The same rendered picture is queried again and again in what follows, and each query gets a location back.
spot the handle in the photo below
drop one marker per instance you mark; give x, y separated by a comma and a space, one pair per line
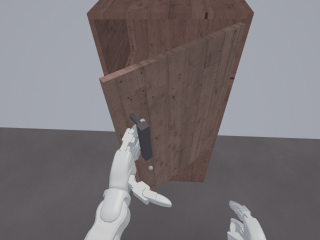
143, 131

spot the right robot hand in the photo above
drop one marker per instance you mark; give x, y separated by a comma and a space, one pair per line
249, 230

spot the left robot forearm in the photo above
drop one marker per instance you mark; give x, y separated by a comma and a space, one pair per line
112, 216

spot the left robot hand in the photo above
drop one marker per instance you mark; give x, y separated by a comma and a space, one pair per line
124, 164

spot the cupboard door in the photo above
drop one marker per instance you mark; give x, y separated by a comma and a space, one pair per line
180, 94

